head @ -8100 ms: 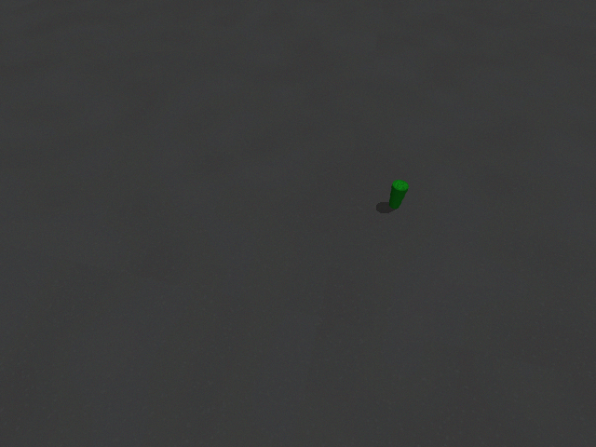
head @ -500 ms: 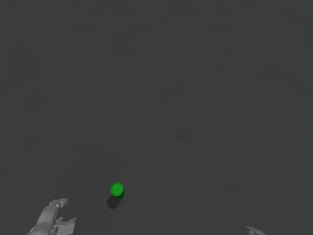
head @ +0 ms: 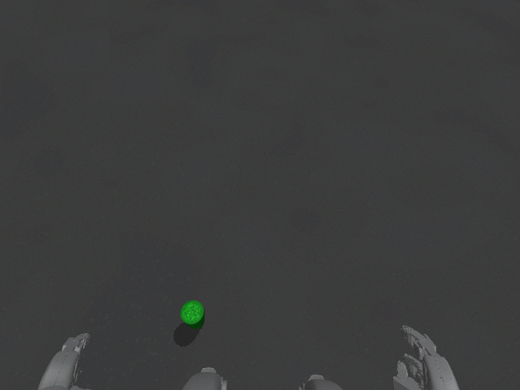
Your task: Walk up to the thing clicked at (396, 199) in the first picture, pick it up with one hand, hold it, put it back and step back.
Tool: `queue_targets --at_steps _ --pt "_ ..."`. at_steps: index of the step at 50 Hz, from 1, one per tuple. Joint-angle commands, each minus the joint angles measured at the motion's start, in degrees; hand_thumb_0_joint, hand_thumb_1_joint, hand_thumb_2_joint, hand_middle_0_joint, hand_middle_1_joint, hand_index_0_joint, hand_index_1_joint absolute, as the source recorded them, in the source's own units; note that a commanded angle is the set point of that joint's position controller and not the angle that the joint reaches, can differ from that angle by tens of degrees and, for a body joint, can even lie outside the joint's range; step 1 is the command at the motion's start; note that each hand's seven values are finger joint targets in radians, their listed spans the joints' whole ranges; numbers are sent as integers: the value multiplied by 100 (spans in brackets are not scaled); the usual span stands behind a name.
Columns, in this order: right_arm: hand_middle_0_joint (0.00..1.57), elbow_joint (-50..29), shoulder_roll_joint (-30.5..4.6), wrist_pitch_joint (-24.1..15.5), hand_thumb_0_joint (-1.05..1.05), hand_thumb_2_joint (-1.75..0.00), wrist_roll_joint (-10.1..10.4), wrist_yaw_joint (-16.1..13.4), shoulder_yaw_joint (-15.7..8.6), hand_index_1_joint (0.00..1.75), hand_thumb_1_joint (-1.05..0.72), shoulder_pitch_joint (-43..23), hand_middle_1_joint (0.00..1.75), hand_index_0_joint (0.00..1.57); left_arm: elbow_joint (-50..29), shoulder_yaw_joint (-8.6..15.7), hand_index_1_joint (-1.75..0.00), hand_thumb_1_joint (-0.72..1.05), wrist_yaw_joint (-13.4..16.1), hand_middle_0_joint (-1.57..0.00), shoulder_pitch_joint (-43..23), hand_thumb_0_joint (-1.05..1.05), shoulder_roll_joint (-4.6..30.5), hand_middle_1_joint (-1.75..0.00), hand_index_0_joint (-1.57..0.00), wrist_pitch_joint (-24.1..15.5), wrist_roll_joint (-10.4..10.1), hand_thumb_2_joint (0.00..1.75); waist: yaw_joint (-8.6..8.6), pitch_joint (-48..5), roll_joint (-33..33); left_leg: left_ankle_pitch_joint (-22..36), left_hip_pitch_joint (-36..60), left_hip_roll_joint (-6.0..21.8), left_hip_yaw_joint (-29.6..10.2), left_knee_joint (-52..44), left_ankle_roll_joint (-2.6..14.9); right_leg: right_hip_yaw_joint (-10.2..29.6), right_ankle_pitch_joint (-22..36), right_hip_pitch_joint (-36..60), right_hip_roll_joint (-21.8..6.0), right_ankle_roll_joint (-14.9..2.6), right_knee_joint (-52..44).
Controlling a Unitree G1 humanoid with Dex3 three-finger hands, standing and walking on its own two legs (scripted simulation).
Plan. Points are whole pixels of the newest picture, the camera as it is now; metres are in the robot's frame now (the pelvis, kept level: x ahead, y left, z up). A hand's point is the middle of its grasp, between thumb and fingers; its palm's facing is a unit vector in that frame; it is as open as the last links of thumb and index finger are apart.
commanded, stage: go down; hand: left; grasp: from the side
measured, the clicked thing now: (194, 317) +0.37 +0.20 -0.65
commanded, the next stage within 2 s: none
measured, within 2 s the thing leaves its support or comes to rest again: neither
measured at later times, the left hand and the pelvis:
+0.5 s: hand (92, 381) +0.15 +0.29 -0.17, palm faces +0.11 -0.94 -0.33, open 17.3 cm; pelvis -0.02 +0.00 -0.06, yaw +0 degrees
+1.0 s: hand (96, 333) +0.24 +0.35 -0.26, palm faces +0.16 -0.96 -0.22, open 17.0 cm; pelvis -0.07 -0.01 -0.20, yaw -2 degrees
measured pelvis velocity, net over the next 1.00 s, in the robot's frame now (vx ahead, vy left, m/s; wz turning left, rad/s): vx -0.07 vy -0.01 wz -0.04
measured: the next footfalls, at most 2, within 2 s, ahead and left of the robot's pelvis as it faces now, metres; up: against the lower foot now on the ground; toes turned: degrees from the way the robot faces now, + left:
none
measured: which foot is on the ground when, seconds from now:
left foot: down 0.00-1.00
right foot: down 0.00-1.00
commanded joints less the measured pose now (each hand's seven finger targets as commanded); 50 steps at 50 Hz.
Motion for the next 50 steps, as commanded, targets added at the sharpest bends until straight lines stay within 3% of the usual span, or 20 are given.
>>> queue_targets --at_steps 1,5,11,15,17,21,22,25,26,28,29,31,33,35,39,41,45,47,50 --pt "20 -882 -888 -364 0 -88 -24 -136 -322 30 -83 -28 30 20 -1267 400 -22 -60 48 -9 237 0 1091 -23 -9 54 -42 16 -45 -1065 501 1866 683 -48 -180 -674 -74 -83 1338 174 282 -290 -269" --pt "20 -984 -831 -430 0 -88 -46 -200 -284 30 -82 -34 30 20 -1681 508 -13 -59 48 -8 391 0 1170 -12 -8 166 -93 8 -28 -1242 551 1790 467 -65 -153 -406 -43 -70 1315 45 263 -289 -89" --pt "20 -1064 -791 -524 0 -88 -78 -267 -272 30 -84 3 30 20 -1939 662 -13 -58 9 -8 649 0 1214 -13 -7 131 -176 10 -48 -1464 552 1923 225 -65 -182 -53 -33 -75 1379 -193 274 -291 234" --pt "20 -1131 -762 -590 0 -89 -92 -269 -278 30 -86 -47 30 20 -1909 752 -15 -58 -29 -8 832 0 1174 -15 -7 7 -240 12 -21 -1436 532 1650 -80 -90 -194 120 -12 -75 1193 -399 269 -294 398" --pt "20 -1144 -781 -616 0 -89 -88 -272 -287 30 -87 -56 30 20 -1941 842 -10 -55 -58 -7 512 0 1321 -9 -7 -101 -240 8 -80 -1421 510 1498 -253 -88 -199 229 4 -58 1104 -571 265 -294 479" --pt "20 -1031 -822 -717 0 -90 -112 -246 -282 30 -89 -150 30 20 -1429 1214 -10 -58 -213 -8 -254 0 1567 -9 -7 -620 -392 8 -104 -1228 405 1045 -947 -93 -167 723 46 -12 768 -1188 251 -279 903" --pt "20 -846 -838 -727 0 -90 -118 -225 -297 30 -89 -54 30 20 -831 1242 -9 -59 -313 -8 -145 0 1515 -8 -8 -772 -425 6 -138 -1163 323 889 -1169 -98 -173 858 55 7 626 -1388 244 -286 1056" --pt "20 -827 -921 -846 0 -90 -124 -149 -320 30 -91 -139 30 20 -695 1515 -6 -57 -693 -8 -816 0 1811 -6 -8 -1523 -613 1 -7 -1645 544 642 -1634 -134 -151 1375 61 83 403 -1989 215 -319 1662" --pt "20 -830 -982 -878 0 -90 -106 -125 -318 30 -92 -161 30 20 -299 1510 -6 -57 -853 -8 -772 0 1725 -6 -8 -1718 -713 1 -48 -1719 490 570 -1780 -120 -198 1473 54 80 331 -2218 213 -327 1855" --pt "20 -769 -1041 -897 0 -90 -101 -89 -305 30 -91 -98 30 20 -477 1564 -7 -55 -1144 -8 -1262 0 1895 -7 -8 -2193 -819 2 -8 -2275 763 801 -1749 -89 -311 1721 19 104 465 -2601 167 -345 2271" --pt "20 -757 -1104 -886 0 -90 -97 -99 -307 30 -91 -126 30 20 -440 1762 -10 -56 -1242 -8 -1433 0 2159 -10 -8 -2372 -860 5 72 -2407 898 642 -1780 -75 -370 1768 -5 86 305 -2794 167 -354 2425" --pt "20 -687 -1220 -819 0 -90 -81 -93 -331 30 -89 -86 30 20 -424 2047 -11 -55 -1384 -7 -1567 0 2496 -11 -7 -2645 -921 7 209 -2872 1005 976 -1671 -50 -438 1964 -36 46 449 -3021 164 -378 2716" --pt "20 -603 -1294 -750 0 -90 -105 -77 -321 30 -89 -132 30 20 62 2129 -12 -54 -1528 -7 -1675 0 2523 -12 -6 -2768 -956 9 170 -2760 998 894 -1912 -35 -525 2129 -49 6 333 -3400 179 -388 2965" --pt "20 -548 -1315 -678 0 -90 -98 -64 -325 30 -89 -148 30 20 571 2310 -12 -53 -1622 -6 -1538 0 2510 -11 -5 -2837 -1031 11 260 -2946 712 853 -2148 -48 -529 2342 2 11 332 -3480 190 -385 3069" --pt "20 -458 -1375 -567 0 -90 -111 -14 -336 30 -88 -175 30 20 571 2622 -12 -49 -1876 -6 -2098 0 2999 -12 -5 -3072 -1107 12 309 -3210 668 623 -2634 -85 -425 2741 60 85 221 -3577 182 -390 3245" --pt "20 -386 -1367 -542 0 -90 -118 -8 -306 30 -88 -165 30 20 606 2683 -12 -49 -2023 -6 -2563 0 3091 -12 -5 -3241 -1163 11 198 -3277 719 493 -2860 -80 -431 2946 61 85 142 -3780 184 -383 3439" --pt "20 -230 -1405 -537 0 -90 -144 -18 -240 30 -89 -155 30 20 846 2968 -12 -44 -2227 -5 -3104 0 3462 -12 -5 -3531 -1250 12 168 -3441 657 473 -3147 -69 -396 3338 103 91 102 -4091 208 -385 3701" --pt "20 -212 -1443 -524 0 -90 -170 -30 -225 30 -89 -174 30 20 1008 2860 -13 -44 -2384 -5 -3402 0 3422 -13 -5 -3630 -1267 12 70 -3381 829 249 -3287 -78 -394 3458 96 84 -96 -4373 207 -403 3804" --pt "20 -143 -1470 -516 0 -90 -174 -36 -171 30 -89 -179 30 20 1205 2958 -11 -43 -2531 -5 -3809 0 3719 -12 -5 -3746 -1273 11 76 -3303 894 -275 -3551 -52 -460 3523 75 52 -432 -4657 210 -396 3979"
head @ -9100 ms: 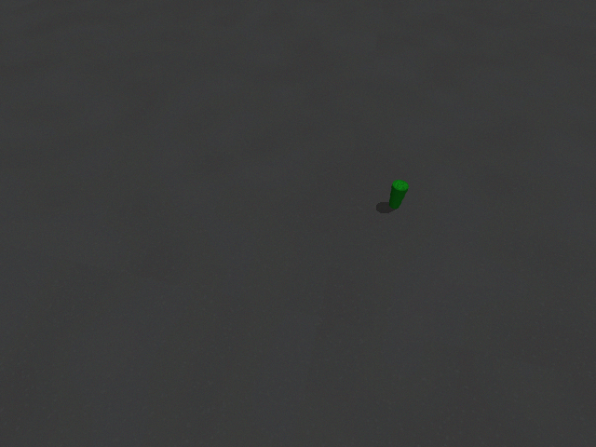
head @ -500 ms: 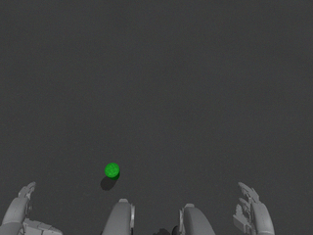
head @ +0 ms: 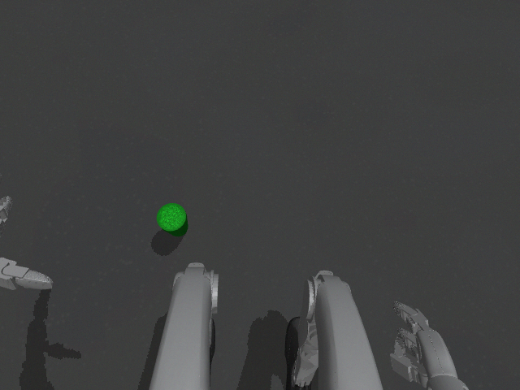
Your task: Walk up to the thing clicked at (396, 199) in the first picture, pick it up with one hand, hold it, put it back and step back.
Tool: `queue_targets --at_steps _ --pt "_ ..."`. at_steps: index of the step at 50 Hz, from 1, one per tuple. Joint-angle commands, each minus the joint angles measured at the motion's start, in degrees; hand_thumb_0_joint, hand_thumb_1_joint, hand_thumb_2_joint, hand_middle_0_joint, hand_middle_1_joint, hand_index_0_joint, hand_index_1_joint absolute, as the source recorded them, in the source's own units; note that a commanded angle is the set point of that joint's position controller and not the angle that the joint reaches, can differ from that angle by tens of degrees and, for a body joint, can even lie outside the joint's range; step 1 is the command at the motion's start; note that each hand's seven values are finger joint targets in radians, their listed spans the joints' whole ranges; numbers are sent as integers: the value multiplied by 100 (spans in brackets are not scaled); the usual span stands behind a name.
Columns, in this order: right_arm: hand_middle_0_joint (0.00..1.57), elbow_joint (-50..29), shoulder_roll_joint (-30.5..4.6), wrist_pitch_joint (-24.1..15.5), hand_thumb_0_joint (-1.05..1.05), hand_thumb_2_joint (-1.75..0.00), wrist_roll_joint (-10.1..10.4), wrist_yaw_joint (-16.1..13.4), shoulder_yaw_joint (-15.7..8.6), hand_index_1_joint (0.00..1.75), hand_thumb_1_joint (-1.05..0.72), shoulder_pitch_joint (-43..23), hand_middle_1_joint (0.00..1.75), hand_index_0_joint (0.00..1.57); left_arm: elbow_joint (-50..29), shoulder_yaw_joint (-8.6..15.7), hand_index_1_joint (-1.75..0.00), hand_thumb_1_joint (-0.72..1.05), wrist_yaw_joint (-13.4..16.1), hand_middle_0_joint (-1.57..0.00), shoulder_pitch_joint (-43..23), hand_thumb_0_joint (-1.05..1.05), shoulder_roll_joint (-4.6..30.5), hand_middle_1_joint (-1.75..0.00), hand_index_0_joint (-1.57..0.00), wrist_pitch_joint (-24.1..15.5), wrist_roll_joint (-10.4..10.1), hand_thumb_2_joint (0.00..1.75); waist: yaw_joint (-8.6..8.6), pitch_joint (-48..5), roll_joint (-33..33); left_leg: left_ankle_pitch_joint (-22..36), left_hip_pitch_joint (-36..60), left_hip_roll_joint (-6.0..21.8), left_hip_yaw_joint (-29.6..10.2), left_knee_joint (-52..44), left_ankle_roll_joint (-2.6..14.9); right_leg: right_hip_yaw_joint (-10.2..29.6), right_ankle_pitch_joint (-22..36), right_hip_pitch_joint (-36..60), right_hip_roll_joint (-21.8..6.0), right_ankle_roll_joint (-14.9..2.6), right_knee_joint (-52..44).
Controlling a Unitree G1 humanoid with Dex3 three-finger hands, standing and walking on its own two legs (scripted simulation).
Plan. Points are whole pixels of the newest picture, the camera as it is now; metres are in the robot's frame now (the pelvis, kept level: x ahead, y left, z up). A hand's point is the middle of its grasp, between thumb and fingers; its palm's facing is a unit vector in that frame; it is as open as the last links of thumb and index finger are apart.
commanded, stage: go down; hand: left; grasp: from the side
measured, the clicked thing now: (175, 223) +0.43 +0.23 -0.45
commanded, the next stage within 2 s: approach in 1.50 s
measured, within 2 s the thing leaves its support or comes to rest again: neither
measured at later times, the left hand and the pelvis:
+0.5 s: hand (30, 221) +0.34 +0.39 -0.11, palm faces +0.19 -0.97 -0.15, open 17.1 cm; pelvis -0.02 +0.00 -0.08, yaw -2 degrees
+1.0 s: hand (33, 215) +0.35 +0.40 -0.13, palm faces +0.18 -0.98 -0.11, open 17.3 cm; pelvis -0.03 +0.00 -0.12, yaw -3 degrees
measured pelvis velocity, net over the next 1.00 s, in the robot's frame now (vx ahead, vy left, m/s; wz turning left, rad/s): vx -0.03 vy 0.00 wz -0.05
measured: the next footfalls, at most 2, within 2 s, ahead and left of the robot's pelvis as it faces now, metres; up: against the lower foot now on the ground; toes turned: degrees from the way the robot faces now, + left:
none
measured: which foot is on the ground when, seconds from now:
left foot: down 0.00-1.00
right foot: down 0.00-1.00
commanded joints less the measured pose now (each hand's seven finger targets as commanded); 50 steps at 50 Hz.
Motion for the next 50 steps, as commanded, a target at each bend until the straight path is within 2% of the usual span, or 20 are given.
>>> queue_targets --at_steps 1,5,6,9,10,12,16,18,19,22,23,28,32,37,38,41,45,47,49,50 --pt "20 -480 -1272 -226 0 -90 -3 -129 -436 30 -89 442 30 20 -588 670 -11 -44 -220 -5 -1019 0 2220 -12 -5 -538 -185 11 108 -2927 964 765 2109 -85 -97 -1340 122 77 710 946 230 -306 -826" --pt "20 -431 -1295 -199 0 -90 -19 -125 -347 30 -89 440 30 20 -425 810 -10 -42 -410 -5 -1138 0 2496 -11 -5 -597 -240 11 171 -2965 997 715 1802 -85 -45 -1121 119 53 639 848 239 -313 -634" --pt "20 -415 -1313 -199 0 -90 -20 -126 -349 30 -89 438 30 20 -374 791 -10 -43 -462 -5 -1175 0 2438 -11 -5 -588 -262 10 143 -3000 1013 753 1786 -93 -24 -1024 130 57 674 798 240 -314 -593" --pt "20 -378 -1404 -183 0 -90 -17 -115 -330 30 -90 410 30 20 -431 917 -9 -44 -556 -5 -1389 0 2649 -10 -5 -623 -307 9 162 -2977 1279 709 1836 -53 -152 -992 94 -41 652 401 244 -342 -289" --pt "20 -372 -1415 -180 0 -90 -13 -112 -314 30 -90 413 30 20 -314 1010 -9 -43 -580 -4 -1243 0 2711 -10 -4 -613 -312 10 216 -2961 1238 717 1814 -41 -195 -986 86 -73 661 340 245 -333 -209" --pt "20 -345 -1414 -171 0 -90 -19 -107 -307 30 -90 420 30 20 -369 1052 -9 -46 -645 -5 -1453 0 2749 -10 -5 -648 -363 9 136 -3054 1153 781 1639 -56 -133 -761 111 -56 717 344 241 -327 -143" --pt "20 -264 -1467 -192 0 -90 -48 -115 -263 30 -91 446 30 20 -296 1206 -9 -46 -790 -5 -1567 0 2992 -9 -4 -682 -432 9 140 -3163 1235 1144 1525 -70 -64 -438 126 -49 910 255 242 -345 77" --pt "20 -248 -1473 -187 0 -91 -72 -117 -261 30 -91 429 30 20 -244 1228 -9 -47 -855 -4 -1659 0 3008 -9 -4 -697 -428 9 99 -3192 1138 1053 1405 -68 -55 -325 142 -63 871 232 249 -332 142" --pt "20 -241 -1503 -197 0 -90 -72 -99 -271 30 -91 406 30 20 -144 1157 -9 -47 -890 -4 -1704 0 2919 -9 -4 -705 -454 10 60 -3031 1145 891 1320 -53 -83 -333 130 -83 761 79 251 -336 203" --pt "20 -213 -1548 -197 0 -91 -85 -111 -268 30 -91 434 30 20 -273 1283 -8 -48 -973 -4 -2019 0 3232 -8 -4 -731 -461 8 95 -3025 1332 510 1187 -36 -95 -308 122 -95 550 -74 255 -327 322" --pt "20 -213 -1537 -204 0 -91 -96 -101 -249 30 -91 417 30 20 -162 1271 -7 -47 -993 -4 -1993 0 3194 -7 -3 -722 -475 9 78 -2982 1224 450 1062 -32 -79 -251 128 -102 503 -69 265 -315 354" --pt "20 -196 -1565 -211 0 -91 -120 -103 -207 30 -91 437 30 20 -151 1374 -8 -49 -1136 -4 -2076 0 3409 -8 -3 -699 -541 9 98 -3182 1147 664 836 -69 49 80 154 -84 603 25 267 -308 455" --pt "20 -156 -1628 -214 0 -91 -120 -104 -198 30 -92 456 30 20 -141 1419 -8 -49 -1210 -3 -2183 0 3482 -8 -3 -663 -539 10 91 -3264 1356 845 1020 -57 -49 157 124 -154 754 -251 258 -334 701" --pt "20 -175 -1637 -221 0 -91 -107 -85 -185 30 -92 441 30 20 -130 1472 -8 -50 -1233 -4 -2231 0 3536 -8 -3 -633 -564 9 84 -3065 1284 511 719 -58 -60 206 142 -187 512 -418 269 -322 789" --pt "20 -158 -1643 -213 0 -91 -114 -89 -173 30 -92 467 30 20 -225 1482 -9 -51 -1250 -4 -2282 0 3587 -9 -4 -637 -565 9 76 -3151 1460 625 810 -58 -80 203 120 -196 615 -415 260 -333 863" --pt "20 -163 -1642 -204 0 -91 -110 -80 -164 30 -92 499 30 20 -247 1453 -9 -51 -1266 -4 -2342 0 3574 -8 -3 -609 -573 10 51 -3265 1379 865 864 -70 -43 354 121 -180 741 -444 257 -333 866" --pt "20 -133 -1697 -209 0 -91 -101 -71 -164 30 -92 487 30 20 -133 1433 -8 -51 -1297 -4 -2439 0 3557 -8 -3 -589 -572 9 24 -2940 1546 586 822 -43 -197 271 105 -246 595 -807 247 -345 1042" --pt "20 -149 -1663 -195 0 -91 -114 -55 -141 30 -92 519 30 20 -162 1443 -8 -51 -1302 -4 -2511 0 3571 -8 -3 -603 -584 9 -32 -3052 1314 641 663 -64 -128 411 131 -230 608 -655 250 -325 993" --pt "20 -169 -1685 -191 0 -91 -112 -45 -131 30 -92 477 30 20 -149 1473 -8 -50 -1324 -4 -2513 0 3624 -8 -3 -625 -582 9 8 -2978 1496 532 725 -54 -169 365 120 -239 540 -826 248 -336 1085" --pt "20 -162 -1707 -181 0 -91 -129 -45 -133 30 -92 502 30 20 -159 1518 -8 -52 -1332 -4 -2472 0 3661 -8 -4 -622 -583 8 45 -3124 1514 704 846 -60 -141 423 111 -224 668 -761 241 -334 1093"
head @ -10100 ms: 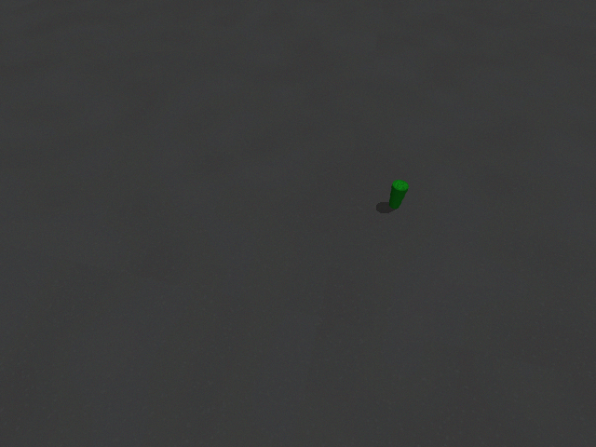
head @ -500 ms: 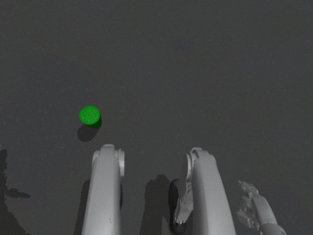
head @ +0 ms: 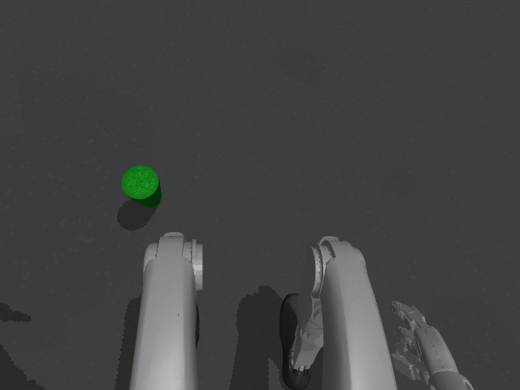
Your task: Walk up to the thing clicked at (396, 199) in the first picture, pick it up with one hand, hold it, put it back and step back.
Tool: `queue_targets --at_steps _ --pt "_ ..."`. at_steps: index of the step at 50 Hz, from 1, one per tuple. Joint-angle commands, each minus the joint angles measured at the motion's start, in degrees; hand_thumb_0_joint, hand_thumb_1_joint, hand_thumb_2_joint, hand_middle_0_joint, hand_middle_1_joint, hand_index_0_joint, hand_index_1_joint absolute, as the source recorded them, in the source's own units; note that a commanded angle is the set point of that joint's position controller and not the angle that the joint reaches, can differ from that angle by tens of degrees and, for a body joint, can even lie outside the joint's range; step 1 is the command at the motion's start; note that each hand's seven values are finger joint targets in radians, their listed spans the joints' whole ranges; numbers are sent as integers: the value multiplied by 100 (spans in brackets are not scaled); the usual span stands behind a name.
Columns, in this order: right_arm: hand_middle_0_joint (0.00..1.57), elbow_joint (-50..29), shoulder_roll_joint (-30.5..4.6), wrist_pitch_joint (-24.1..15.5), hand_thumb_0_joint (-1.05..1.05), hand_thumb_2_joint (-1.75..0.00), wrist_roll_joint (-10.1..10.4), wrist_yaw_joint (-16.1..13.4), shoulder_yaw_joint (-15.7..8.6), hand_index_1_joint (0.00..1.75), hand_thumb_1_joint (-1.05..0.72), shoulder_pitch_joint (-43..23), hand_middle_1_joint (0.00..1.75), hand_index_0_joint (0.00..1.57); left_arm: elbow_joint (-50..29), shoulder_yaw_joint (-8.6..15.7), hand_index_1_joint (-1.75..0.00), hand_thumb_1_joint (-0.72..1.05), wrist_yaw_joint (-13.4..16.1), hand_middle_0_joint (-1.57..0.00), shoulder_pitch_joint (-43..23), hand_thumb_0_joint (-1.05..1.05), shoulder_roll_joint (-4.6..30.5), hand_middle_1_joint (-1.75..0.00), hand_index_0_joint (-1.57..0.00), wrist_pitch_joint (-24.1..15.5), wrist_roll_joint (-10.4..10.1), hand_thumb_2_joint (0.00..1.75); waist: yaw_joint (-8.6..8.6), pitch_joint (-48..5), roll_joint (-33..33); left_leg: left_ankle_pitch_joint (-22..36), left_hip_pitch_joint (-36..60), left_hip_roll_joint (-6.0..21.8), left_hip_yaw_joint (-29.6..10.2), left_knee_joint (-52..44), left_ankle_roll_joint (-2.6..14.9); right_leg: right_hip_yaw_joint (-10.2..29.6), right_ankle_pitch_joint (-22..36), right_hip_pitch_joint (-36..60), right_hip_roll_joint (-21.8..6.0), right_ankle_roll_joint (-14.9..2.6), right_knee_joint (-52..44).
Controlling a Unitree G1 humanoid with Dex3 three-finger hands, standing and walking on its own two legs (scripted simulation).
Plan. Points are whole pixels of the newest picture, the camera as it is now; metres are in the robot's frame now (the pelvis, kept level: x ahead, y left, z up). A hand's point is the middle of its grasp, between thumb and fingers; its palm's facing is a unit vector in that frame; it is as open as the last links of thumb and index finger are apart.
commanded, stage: go down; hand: left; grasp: from the side
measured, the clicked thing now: (145, 190) +0.44 +0.25 -0.33
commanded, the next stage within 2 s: approach in 0.50 s
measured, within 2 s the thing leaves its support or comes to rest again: neither
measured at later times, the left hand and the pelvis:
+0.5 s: hand out of the picture +0.36 +0.43 -0.02, palm faces +0.23 -0.97 -0.09, open 17.4 cm; pelvis +0.00 +0.00 -0.02, yaw -1 degrees
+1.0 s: hand (25, 184) +0.38 +0.39 -0.14, palm faces +0.22 -0.98 +0.03, open 17.6 cm; pelvis -0.01 +0.00 -0.07, yaw -4 degrees
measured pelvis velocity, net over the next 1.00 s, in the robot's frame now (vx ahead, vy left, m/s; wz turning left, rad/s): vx -0.01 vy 0.00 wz -0.07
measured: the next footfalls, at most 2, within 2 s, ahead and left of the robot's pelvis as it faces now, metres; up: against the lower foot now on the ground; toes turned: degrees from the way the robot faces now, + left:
none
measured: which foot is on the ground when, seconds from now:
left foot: down 0.00-1.00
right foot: down 0.00-1.00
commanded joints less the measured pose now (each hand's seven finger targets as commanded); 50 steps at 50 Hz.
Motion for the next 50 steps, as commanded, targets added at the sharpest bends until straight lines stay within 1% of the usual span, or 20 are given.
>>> queue_targets --at_steps 1,3,4,6,8,10,14,15,20,25,29,30,31,33,35,38,42,46,49,50 --pt "20 -319 -1402 -144 0 -91 -3 -104 -499 30 -92 651 30 20 -1058 391 -8 -53 -35 -4 -1021 0 2370 -8 -3 -363 -197 9 203 -3403 1661 770 2986 -2 131 -1820 75 -167 715 1149 207 -385 -973" --pt "20 -330 -1401 -146 0 -91 3 -96 -481 30 -92 628 30 20 -963 392 -8 -51 -46 -4 -1039 0 2379 -8 -3 -363 -218 10 186 -3238 1536 639 2802 0 115 -1813 89 -170 630 1112 211 -378 -965" --pt "20 -338 -1393 -139 0 -91 -3 -94 -484 30 -92 670 30 20 -1054 447 -8 -53 -41 -4 -1120 0 2449 -8 -3 -379 -225 9 185 -3352 1452 656 2770 -18 177 -1737 106 -151 632 1219 216 -366 -1030" --pt "20 -349 -1408 -132 0 -91 -15 -87 -460 30 -92 617 30 20 -946 504 -9 -53 -54 -4 -1033 0 2559 -8 -3 -387 -219 9 247 -3321 1504 554 2677 -24 205 -1714 113 -149 545 1235 218 -365 -997" --pt "20 -338 -1406 -141 0 -91 -9 -88 -442 30 -92 638 30 20 -942 490 -9 -53 -81 -4 -1129 0 2570 -8 -3 -390 -237 10 169 -3269 1442 559 2536 -34 219 -1661 129 -169 544 1255 223 -362 -974" --pt "20 -348 -1393 -141 0 -91 -22 -83 -425 30 -92 650 30 20 -884 567 -8 -53 -86 -4 -1048 0 2635 -8 -3 -399 -241 9 206 -3426 1346 734 2557 -46 274 -1574 128 -145 646 1398 235 -356 -991" --pt "20 -317 -1437 -138 0 -91 -30 -74 -404 30 -92 672 30 20 -859 559 -9 -53 -146 -4 -1079 0 2632 -8 -3 -406 -261 10 173 -3421 1459 926 2648 -36 242 -1501 111 -170 790 1291 234 -371 -877" --pt "20 -329 -1455 -124 0 -91 -30 -85 -412 30 -92 615 30 20 -941 562 -9 -52 -154 -4 -1226 0 2761 -8 -3 -425 -236 10 186 -3293 1615 714 2591 -30 227 -1550 114 -179 628 1142 227 -377 -862" --pt "20 -329 -1492 -124 0 -91 -20 -79 -390 30 -92 620 30 20 -773 603 -9 -54 -206 -4 -1122 0 2728 -8 -3 -428 -295 9 147 -3239 1549 591 2557 -25 161 -1521 111 -216 567 1057 232 -369 -803" --pt "20 -332 -1508 -110 0 -91 -39 -71 -335 30 -92 607 30 20 -713 615 -8 -54 -281 -4 -1141 0 2772 -8 -3 -433 -321 9 90 -3206 1572 753 2538 -18 158 -1412 107 -238 673 1064 236 -359 -737" --pt "20 -366 -1517 -107 0 -91 -39 -64 -325 30 -92 575 30 20 -781 679 -8 -53 -297 -4 -1181 0 2915 -7 -3 -456 -357 9 118 -3127 1471 452 2262 -28 210 -1383 142 -240 427 1114 264 -347 -796" --pt "20 -367 -1523 -107 0 -91 -39 -60 -319 30 -93 558 30 20 -844 670 -15 -56 -305 -6 -1172 0 2843 -12 -3 -474 -381 15 132 -3174 1485 550 2412 -17 181 -1379 130 -244 524 1072 263 -347 -767" --pt "20 -349 -1552 -111 0 -90 -50 -62 -300 30 -91 565 30 20 -755 731 -10 -60 -317 -8 -1124 0 2948 -8 -5 -483 -377 7 134 -3179 1627 644 2439 -20 174 -1368 111 -258 588 1068 261 -357 -695" --pt "20 -362 -1538 -124 0 -91 -48 -60 -279 30 -92 497 30 20 -560 676 -11 -61 -355 -8 -1137 0 2767 -9 -6 -532 -442 4 50 -3002 1459 553 2302 -8 134 -1297 123 -272 516 887 276 -357 -659" --pt "20 -316 -1547 -144 0 -91 -83 -54 -232 30 -92 509 30 20 -316 600 -11 -61 -380 -8 -1182 0 2509 -9 -6 -660 -547 4 -95 -2769 1330 589 2145 -5 113 -1147 126 -310 568 863 294 -346 -606" --pt "20 -334 -1600 -186 0 -91 -139 -22 -154 30 -91 434 30 20 -11 520 -11 -61 -437 -8 -1234 0 2335 -9 -6 -939 -658 4 -210 -2582 1195 572 2043 11 51 -970 116 -397 542 715 327 -344 -492" --pt "20 -365 -1681 -191 0 -90 -268 26 6 30 -91 328 30 20 468 340 -11 -59 -415 -8 -1291 0 2132 -10 -6 -1308 -702 5 -357 -2530 1164 812 2010 39 -22 -715 63 -507 727 721 352 -345 -260" --pt "20 -414 -1767 -106 0 -90 -450 104 170 30 -90 145 30 20 634 311 -11 -60 -252 -8 -1459 0 2352 -9 -5 -1719 -601 6 -382 -2501 1333 658 1948 78 -2 -481 35 -576 624 792 398 -341 -108" --pt "20 -426 -1851 -10 0 -90 -612 161 314 30 -90 -11 30 20 566 435 -10 -59 -127 -7 -1514 0 2658 -9 -5 -2071 -501 5 -342 -2603 1711 818 2151 122 -27 -328 -23 -641 753 810 429 -338 106" --pt "20 -441 -1882 25 0 -91 -664 174 372 30 -91 -77 30 20 580 405 -11 -59 -93 -7 -1457 0 2573 -9 -5 -2186 -497 5 -408 -2640 1804 1001 2237 131 -57 -262 -54 -682 899 861 432 -336 185"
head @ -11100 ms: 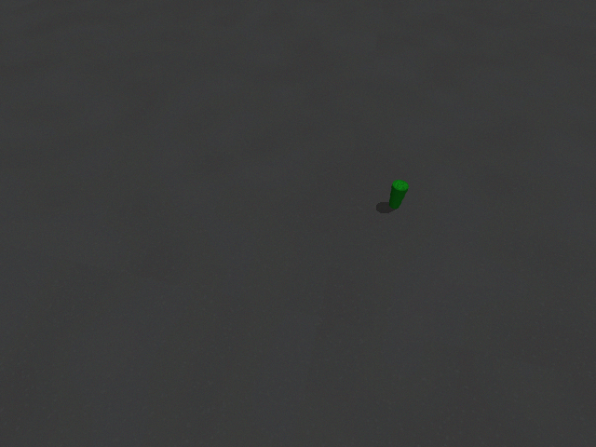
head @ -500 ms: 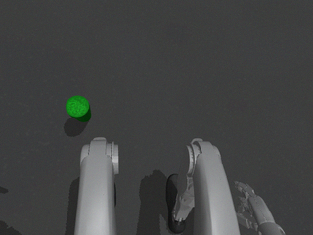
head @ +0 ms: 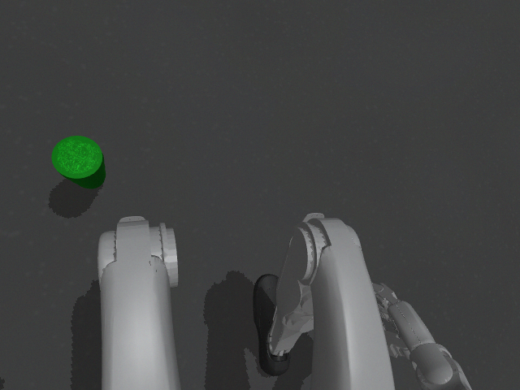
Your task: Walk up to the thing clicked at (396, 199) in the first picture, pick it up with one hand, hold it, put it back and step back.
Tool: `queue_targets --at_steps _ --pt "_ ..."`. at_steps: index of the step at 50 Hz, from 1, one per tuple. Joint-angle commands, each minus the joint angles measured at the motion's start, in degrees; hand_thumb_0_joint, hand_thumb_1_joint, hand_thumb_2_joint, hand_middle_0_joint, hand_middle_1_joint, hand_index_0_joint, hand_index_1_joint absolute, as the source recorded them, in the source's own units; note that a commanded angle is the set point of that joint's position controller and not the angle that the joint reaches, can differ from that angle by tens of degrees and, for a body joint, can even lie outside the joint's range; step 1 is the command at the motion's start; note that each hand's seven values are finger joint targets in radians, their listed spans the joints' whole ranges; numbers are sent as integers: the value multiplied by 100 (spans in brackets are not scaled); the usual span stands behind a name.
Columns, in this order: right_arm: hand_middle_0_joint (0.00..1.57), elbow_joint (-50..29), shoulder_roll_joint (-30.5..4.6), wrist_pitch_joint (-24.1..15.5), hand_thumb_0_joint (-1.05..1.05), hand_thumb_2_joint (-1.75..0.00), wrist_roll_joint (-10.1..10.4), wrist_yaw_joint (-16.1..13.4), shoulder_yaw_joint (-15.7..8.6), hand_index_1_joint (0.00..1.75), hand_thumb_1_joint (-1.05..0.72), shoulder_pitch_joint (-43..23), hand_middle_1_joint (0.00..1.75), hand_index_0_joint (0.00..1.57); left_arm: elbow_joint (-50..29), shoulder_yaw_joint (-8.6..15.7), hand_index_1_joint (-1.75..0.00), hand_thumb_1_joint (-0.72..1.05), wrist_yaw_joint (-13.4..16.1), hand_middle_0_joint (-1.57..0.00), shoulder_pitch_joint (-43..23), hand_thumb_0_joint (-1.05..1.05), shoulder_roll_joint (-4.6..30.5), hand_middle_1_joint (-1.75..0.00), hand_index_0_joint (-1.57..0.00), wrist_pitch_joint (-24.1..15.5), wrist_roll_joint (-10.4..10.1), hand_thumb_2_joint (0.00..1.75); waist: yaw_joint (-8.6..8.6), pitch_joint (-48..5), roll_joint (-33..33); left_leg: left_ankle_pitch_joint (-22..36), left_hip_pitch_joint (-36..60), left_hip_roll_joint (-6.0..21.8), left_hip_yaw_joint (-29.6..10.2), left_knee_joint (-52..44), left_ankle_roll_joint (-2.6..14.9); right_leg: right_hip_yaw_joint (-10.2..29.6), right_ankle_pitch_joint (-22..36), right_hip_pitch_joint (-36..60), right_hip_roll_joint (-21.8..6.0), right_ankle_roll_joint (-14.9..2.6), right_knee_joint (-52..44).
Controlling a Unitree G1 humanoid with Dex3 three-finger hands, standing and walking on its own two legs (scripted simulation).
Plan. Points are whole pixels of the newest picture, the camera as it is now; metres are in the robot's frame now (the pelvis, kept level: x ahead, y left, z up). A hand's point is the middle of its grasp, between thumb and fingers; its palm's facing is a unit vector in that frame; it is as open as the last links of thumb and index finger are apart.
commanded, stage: approach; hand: left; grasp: from the side
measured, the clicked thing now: (85, 168) +0.43 +0.28 -0.26
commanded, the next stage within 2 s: close in in 0.14 s
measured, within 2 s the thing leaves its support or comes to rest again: neither
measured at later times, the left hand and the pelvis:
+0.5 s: hand (55, 179) +0.40 +0.30 -0.21, palm faces +0.27 -0.96 +0.08, open 17.6 cm; pelvis -0.01 +0.01 -0.05, yaw -5 degrees
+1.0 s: hand (85, 179) +0.40 +0.27 -0.23, palm faces +0.26 -0.97 +0.04, open 17.1 cm; pelvis -0.02 +0.02 -0.05, yaw -7 degrees
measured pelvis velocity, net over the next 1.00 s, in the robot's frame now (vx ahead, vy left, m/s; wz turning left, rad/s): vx -0.02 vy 0.02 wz -0.12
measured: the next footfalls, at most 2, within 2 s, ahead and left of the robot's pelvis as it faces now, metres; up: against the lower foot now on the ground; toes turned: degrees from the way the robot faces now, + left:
none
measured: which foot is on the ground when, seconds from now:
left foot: down 0.00-1.00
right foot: down 0.00-1.00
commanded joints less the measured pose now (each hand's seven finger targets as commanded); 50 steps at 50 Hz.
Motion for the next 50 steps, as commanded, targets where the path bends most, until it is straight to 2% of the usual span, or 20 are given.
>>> queue_targets --at_steps 1,2,3,6,9,10,12,13,14,16,17,19,22,28,31,33,36,39,45,50 --pt "20 -247 -1683 40 0 -91 -213 -48 -346 30 -91 391 30 20 -845 288 -11 -58 160 -7 -824 0 2192 -9 -5 -853 -72 6 45 -3472 2362 1087 2901 131 389 -1524 -28 -431 829 1434 278 -388 -828" --pt "20 -258 -1740 85 0 -91 -263 -38 -295 30 -92 341 30 20 -831 280 -11 -60 212 -7 -834 0 2200 -10 -5 -969 -54 6 -42 -3439 2427 1133 2919 133 331 -1531 -54 -495 868 1437 283 -391 -751" --pt "20 -255 -1736 119 0 -91 -326 -27 -239 30 -92 294 30 20 -832 247 -11 -61 255 -7 -805 0 2108 -10 -5 -1070 -57 6 -49 -3459 2548 1208 2996 153 328 -1455 -70 -503 956 1502 291 -383 -715" --pt "20 -292 -1812 218 0 -91 -457 3 -128 30 -92 27 30 20 -589 143 -13 -59 405 -7 -702 0 1962 -11 -5 -1329 -20 8 -171 -3139 2610 901 2847 183 248 -1398 -80 -617 761 1343 334 -384 -622" --pt "20 -298 -1862 292 0 -91 -589 33 16 30 -93 -151 30 20 -447 -163 -12 -61 584 -6 -736 0 1599 -11 -5 -1579 24 8 -355 -2938 2684 929 2856 212 151 -1289 -123 -738 842 1331 348 -373 -503" --pt "20 -315 -1863 317 0 -91 -629 51 54 30 -94 -165 30 20 -317 -173 -12 -61 661 -6 -628 0 1464 -11 -5 -1646 -6 6 -377 -2931 2555 975 2863 218 105 -1217 -131 -787 883 1333 366 -361 -491" --pt "20 -339 -1925 345 0 -91 -694 87 150 30 -94 -311 30 20 -215 -459 -13 -61 782 -7 -744 0 1231 -12 -6 -1837 1 6 -526 -2758 2550 966 2806 227 21 -1136 -151 -864 915 1306 380 -362 -423" --pt "20 -338 -1963 368 0 -91 -747 101 199 30 -94 -360 30 20 -147 -479 -10 -61 868 -6 -718 0 1189 -10 -6 -1936 16 2 -590 -2732 2483 1083 2847 231 -14 -1059 -154 -903 1039 1381 382 -338 -402" --pt "20 -344 -1972 376 0 -91 -772 119 245 30 -94 -426 30 20 -141 -546 -9 -61 972 -7 -753 0 1198 -10 -7 -2020 33 1 -572 -2622 2442 969 2750 234 -26 -1028 -149 -916 958 1360 398 -342 -404" --pt "20 -353 -1988 420 0 -91 -877 172 351 30 -95 -471 30 20 -69 -469 -9 -61 1211 -7 -686 0 1238 -9 -8 -2220 37 0 -575 -2645 2360 1052 2647 228 -32 -856 -126 -931 1103 1642 429 -305 -407" --pt "20 -362 -2028 438 0 -91 -894 191 397 30 -95 -536 30 20 -82 -536 -8 -61 1335 -7 -758 0 1169 -9 -7 -2320 64 1 -620 -2569 2395 1078 2672 227 -77 -880 -156 -990 1126 1628 422 -299 -350" --pt "20 -384 -2042 485 0 -91 -968 248 487 30 -95 -579 30 20 -79 -454 -8 -61 1616 -8 -751 0 1243 -9 -8 -2475 117 1 -591 -2482 2516 995 2674 231 -119 -890 -179 -1055 1088 1689 451 -292 -339" --pt "20 -410 -2079 573 0 -91 -1060 317 561 30 -94 -669 30 20 -82 -536 -8 -61 1969 -7 -676 0 1105 -8 -7 -2655 241 3 -626 -2272 2725 1016 2716 238 -198 -942 -238 -1148 1120 1653 458 -296 -251" --pt "20 -489 -2071 709 0 -91 -1205 411 630 30 -94 -817 30 20 42 -1058 -6 -58 2385 -6 -570 0 690 -7 -6 -2821 461 2 -809 -1895 2527 697 2386 247 -256 -902 -196 -1222 1035 1641 497 -276 -321" --pt "20 -548 -2094 739 0 -91 -1226 441 681 30 -94 -898 30 20 98 -1341 -5 -58 2510 -6 -703 0 439 -6 -6 -2896 419 2 -1010 -1810 2278 501 2239 229 -347 -837 -154 -1281 961 1619 508 -238 -332" --pt "20 -559 -2106 754 0 -91 -1249 462 716 30 -93 -881 30 20 134 -1417 -5 -56 2604 -5 -700 0 325 -6 -6 -2950 361 3 -1021 -1786 2173 467 2255 231 -409 -833 -151 -1306 976 1646 519 -220 -339" --pt "20 -594 -2108 786 0 -90 -1277 488 771 30 -92 -917 30 20 248 -1511 -6 -55 2799 -5 -830 0 303 -7 -5 -3030 392 5 -1064 -1565 2080 237 2137 233 -479 -845 -133 -1332 824 1548 538 -208 -373" --pt "20 -647 -2062 812 0 -90 -1307 519 869 30 -92 -984 30 20 396 -1547 -6 -54 3052 -5 -801 0 453 -7 -5 -3127 507 8 -992 -1454 1965 56 1930 223 -468 -804 -93 -1335 707 1610 572 -201 -400" --pt "20 -696 -2125 905 0 -90 -1413 557 909 30 -91 -1033 30 20 418 -1618 -7 -45 3426 -5 -789 0 411 -7 -5 -3295 749 12 -1075 -1350 2347 265 2329 282 -671 -1003 -219 -1445 890 1513 563 -211 -247" --pt "20 -714 -2093 962 0 -91 -1445 603 991 30 -90 -1043 30 20 447 -1642 -12 -34 3689 -12 -794 0 472 -10 -10 -3375 783 20 -1095 -1355 2248 333 2167 259 -612 -847 -170 -1434 976 1702 613 -196 -324"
